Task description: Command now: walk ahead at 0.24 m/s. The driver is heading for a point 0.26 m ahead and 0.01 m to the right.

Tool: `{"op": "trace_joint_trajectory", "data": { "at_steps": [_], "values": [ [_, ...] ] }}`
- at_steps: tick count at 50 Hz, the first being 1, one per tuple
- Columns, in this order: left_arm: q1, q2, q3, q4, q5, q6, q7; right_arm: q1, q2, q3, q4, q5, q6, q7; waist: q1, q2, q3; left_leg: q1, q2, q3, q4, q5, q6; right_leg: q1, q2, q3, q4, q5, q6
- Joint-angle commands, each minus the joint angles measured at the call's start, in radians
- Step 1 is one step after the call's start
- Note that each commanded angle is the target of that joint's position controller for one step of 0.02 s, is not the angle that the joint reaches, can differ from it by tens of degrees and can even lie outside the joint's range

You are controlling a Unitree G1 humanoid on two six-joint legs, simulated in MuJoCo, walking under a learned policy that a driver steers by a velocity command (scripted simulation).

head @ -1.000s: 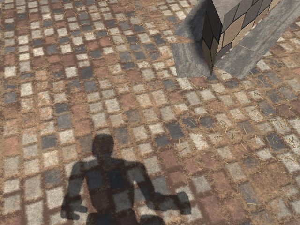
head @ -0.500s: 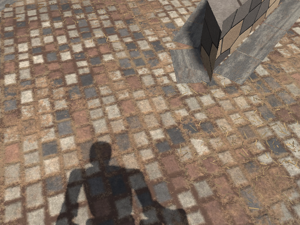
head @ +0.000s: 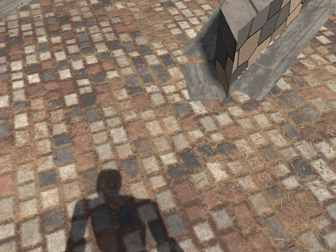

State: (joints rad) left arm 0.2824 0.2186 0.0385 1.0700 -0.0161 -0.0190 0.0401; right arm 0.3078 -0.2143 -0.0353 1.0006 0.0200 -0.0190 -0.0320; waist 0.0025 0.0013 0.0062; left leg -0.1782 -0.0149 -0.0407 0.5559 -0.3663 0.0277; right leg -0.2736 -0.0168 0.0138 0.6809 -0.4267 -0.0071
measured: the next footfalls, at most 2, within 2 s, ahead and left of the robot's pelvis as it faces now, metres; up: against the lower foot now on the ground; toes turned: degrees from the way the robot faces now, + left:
left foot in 0.42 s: +0.19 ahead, +0.09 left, +0.00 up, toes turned +1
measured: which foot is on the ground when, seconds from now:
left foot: down 0.00-0.10, up 0.12-0.40, down 0.42-1.00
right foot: down 0.00-1.00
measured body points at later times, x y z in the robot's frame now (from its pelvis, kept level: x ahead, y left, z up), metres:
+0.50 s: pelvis +0.10 -0.03 +0.00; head +0.12 -0.02 +0.45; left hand +0.09 +0.22 -0.15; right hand +0.24 -0.27 -0.13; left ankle +0.15 +0.09 -0.73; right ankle +0.01 -0.12 -0.73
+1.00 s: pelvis +0.10 -0.01 +0.00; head +0.11 -0.01 +0.45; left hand +0.08 +0.23 -0.15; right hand +0.19 -0.26 -0.15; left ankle +0.15 +0.09 -0.73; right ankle +0.01 -0.12 -0.73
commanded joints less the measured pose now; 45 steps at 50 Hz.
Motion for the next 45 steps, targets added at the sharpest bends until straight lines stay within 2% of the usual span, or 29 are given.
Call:
{"op": "trace_joint_trajectory", "data": {
  "at_steps": [1, 2, 3, 4, 5, 6, 7, 8, 9, 10, 11, 12, 13, 15, 17, 19, 20, 21, 22, 23, 24, 25, 26, 29, 34, 45],
  "values": [
    [-0.060, 0.056, 0.007, -0.080, -0.016, -0.059, -0.022, 0.009, -0.192, -0.043, -0.039, 0.007, -0.033, 0.000, -0.008, 0.193, 0.195, -0.128, 0.310, -0.455, -0.393, -0.434, 0.215, -0.184, -0.017, -0.015, 0.110, -0.064, -0.057],
    [-0.025, 0.055, 0.008, -0.072, -0.019, -0.071, -0.030, -0.033, -0.181, -0.040, -0.052, 0.014, -0.036, 0.003, 0.022, 0.176, 0.182, -0.136, 0.286, -0.393, -0.363, -0.362, 0.189, -0.120, -0.023, -0.021, 0.006, -0.062, -0.077],
    [0.064, 0.052, 0.012, -0.036, -0.019, -0.080, -0.035, -0.095, -0.174, -0.038, -0.068, 0.024, -0.033, 0.006, 0.076, 0.148, 0.156, -0.208, 0.223, -0.287, -0.313, -0.284, 0.145, 0.062, -0.003, -0.053, -0.161, 0.033, -0.088],
    [0.130, 0.065, 0.022, 0.003, -0.005, -0.078, -0.035, -0.117, -0.151, -0.031, -0.078, 0.018, -0.030, 0.006, 0.094, 0.090, 0.131, -0.252, 0.140, -0.179, -0.194, -0.110, 0.102, 0.197, 0.029, -0.052, -0.228, 0.161, -0.065],
    [0.219, 0.121, 0.039, 0.023, 0.010, -0.074, -0.033, -0.112, -0.094, -0.016, -0.084, 0.003, -0.034, 0.006, 0.105, -0.082, 0.060, -0.297, 0.040, -0.033, 0.085, 0.033, 0.037, 0.306, -0.100, 0.145, -0.315, 0.195, -0.078],
    [0.309, 0.256, 0.065, 0.028, 0.012, -0.074, -0.042, -0.090, -0.071, -0.011, -0.112, -0.007, -0.044, -0.005, 0.107, -0.330, 0.009, -0.454, -0.068, 0.058, 0.334, -0.138, -0.023, 0.398, -0.316, 0.508, -0.440, 0.332, -0.210],
    [0.266, 0.197, 0.041, 0.019, 0.032, -0.083, -0.044, -0.067, -0.100, -0.020, -0.100, 0.009, -0.048, -0.008, 0.068, -0.244, 0.027, -0.486, -0.030, -0.030, 0.520, -0.255, -0.027, 0.339, -0.391, 0.620, -0.454, 0.435, -0.280],
    [0.186, 0.142, 0.026, -0.008, 0.026, -0.089, -0.041, -0.044, -0.109, -0.023, -0.083, 0.017, -0.046, -0.004, 0.030, -0.146, 0.078, -0.502, 0.010, -0.053, 0.613, -0.210, -0.022, 0.298, -0.372, 0.498, -0.412, 0.571, -0.269],
    [0.129, 0.126, 0.020, -0.030, 0.022, -0.088, -0.041, -0.034, -0.102, -0.024, -0.062, 0.011, -0.044, 0.001, 0.010, -0.107, 0.059, -0.480, 0.039, -0.039, 0.617, -0.149, -0.017, 0.278, -0.313, 0.363, -0.392, 0.673, -0.230],
    [0.090, 0.113, 0.014, -0.044, 0.016, -0.082, -0.040, -0.048, -0.109, -0.031, -0.057, 0.002, -0.041, 0.002, 0.001, -0.089, 0.053, -0.473, 0.064, -0.024, 0.558, -0.080, -0.015, 0.280, -0.270, 0.268, -0.389, 0.752, -0.191],
    [0.077, 0.080, 0.002, -0.045, 0.016, -0.074, -0.034, -0.075, -0.108, -0.035, -0.060, -0.002, -0.037, 0.004, -0.001, -0.098, 0.046, -0.432, 0.079, -0.011, 0.482, -0.014, -0.018, 0.269, -0.222, 0.182, -0.388, 0.826, -0.156],
    [0.088, 0.053, -0.009, -0.037, 0.023, -0.066, -0.029, -0.090, -0.082, -0.030, -0.058, -0.001, -0.033, 0.008, -0.001, -0.111, 0.033, -0.380, 0.071, 0.013, 0.402, 0.034, -0.026, 0.255, -0.183, 0.120, -0.382, 0.886, -0.137],
    [0.103, 0.052, -0.014, -0.030, 0.029, -0.060, -0.023, -0.106, -0.054, -0.024, -0.058, 0.000, -0.029, 0.011, 0.001, -0.120, 0.017, -0.337, 0.063, 0.029, 0.319, 0.063, -0.034, 0.253, -0.160, 0.082, -0.370, 0.938, -0.131],
    [0.101, 0.099, -0.010, -0.029, 0.033, -0.048, -0.010, -0.154, -0.030, -0.012, -0.069, 0.002, -0.022, 0.011, 0.006, -0.118, -0.006, -0.240, 0.042, 0.054, 0.170, 0.093, -0.044, 0.220, -0.143, 0.042, -0.350, 0.985, -0.137],
    [0.102, 0.142, 0.001, -0.027, 0.026, -0.038, -0.007, -0.182, -0.051, -0.011, -0.072, 0.003, -0.009, 0.007, 0.013, -0.119, -0.021, -0.168, 0.028, 0.068, 0.090, 0.123, -0.046, 0.192, -0.167, 0.061, -0.343, 0.977, -0.158],
    [0.073, 0.137, 0.002, -0.027, 0.011, -0.033, -0.009, -0.178, -0.071, -0.014, -0.064, 0.002, 0.002, 0.004, -0.005, -0.117, -0.009, -0.093, 0.028, 0.065, 0.003, 0.209, -0.029, 0.152, -0.177, 0.078, -0.339, 0.894, -0.161],
    [0.061, 0.129, 0.003, -0.025, 0.002, -0.032, -0.012, -0.169, -0.079, -0.017, -0.057, -0.006, 0.005, 0.003, -0.021, -0.100, 0.002, -0.040, 0.028, 0.064, -0.077, 0.290, -0.011, 0.127, -0.166, 0.078, -0.329, 0.825, -0.145],
    [0.087, 0.127, 0.005, -0.013, 0.000, -0.034, -0.018, -0.160, -0.105, -0.024, -0.051, -0.020, 0.007, -0.001, -0.025, -0.065, 0.006, 0.017, 0.042, 0.036, -0.140, 0.408, 0.008, 0.113, -0.139, 0.077, -0.321, 0.729, -0.117],
    [0.107, 0.124, 0.008, -0.011, 0.017, -0.039, -0.021, -0.134, -0.157, -0.037, -0.045, -0.024, 0.008, -0.008, -0.017, -0.011, -0.018, 0.106, 0.099, -0.023, -0.125, 0.634, 0.030, 0.081, -0.098, 0.054, -0.293, 0.601, -0.081],
    [0.205, 0.079, 0.004, 0.007, 0.029, -0.040, -0.024, -0.144, -0.196, -0.046, -0.040, -0.013, 0.011, -0.009, 0.042, 0.075, -0.062, 0.217, 0.134, -0.049, -0.039, 0.766, 0.087, 0.009, -0.038, 0.021, -0.295, 0.437, -0.042],
    [0.209, 0.042, -0.006, 0.016, 0.027, -0.034, -0.020, -0.152, -0.136, -0.038, -0.032, -0.003, 0.014, -0.004, 0.026, 0.075, -0.079, 0.218, 0.135, -0.056, -0.016, 0.715, 0.116, 0.006, -0.018, -0.004, -0.296, 0.334, -0.014],
    [0.163, 0.058, -0.003, 0.009, 0.020, -0.025, -0.016, -0.167, -0.104, -0.033, -0.026, 0.000, 0.016, 0.001, 0.012, 0.050, -0.043, 0.180, 0.114, -0.053, -0.018, 0.667, 0.110, 0.000, 0.000, -0.018, -0.290, 0.290, 0.001],
    [0.135, 0.062, -0.002, 0.001, 0.017, -0.016, -0.011, -0.192, -0.097, -0.032, -0.028, -0.006, 0.013, 0.004, 0.011, 0.038, -0.029, 0.151, 0.106, -0.052, -0.020, 0.659, 0.100, -0.001, 0.002, -0.023, -0.281, 0.296, 0.008],
    [0.136, 0.073, -0.002, 0.003, 0.026, 0.007, -0.002, -0.206, -0.105, -0.036, -0.010, -0.011, -0.001, 0.012, 0.016, 0.036, -0.040, 0.112, 0.096, -0.043, -0.020, 0.698, 0.092, 0.053, -0.005, -0.017, -0.269, 0.357, 0.006],
    [0.118, 0.077, -0.001, 0.008, 0.022, 0.019, 0.002, -0.223, -0.108, -0.038, 0.019, -0.007, -0.003, 0.013, 0.015, 0.014, -0.053, 0.088, 0.088, -0.036, -0.021, 0.691, 0.088, 0.106, -0.015, -0.015, -0.264, 0.393, 0.005],
    [0.113, 0.057, -0.005, 0.026, 0.022, 0.020, 0.003, -0.231, -0.099, -0.038, 0.061, -0.009, 0.018, -0.002, 0.007, -0.002, 0.007, 0.054, 0.064, -0.022, -0.066, 0.464, 0.065, 0.060, -0.017, -0.023, -0.302, 0.245, -0.002]
  ]
}}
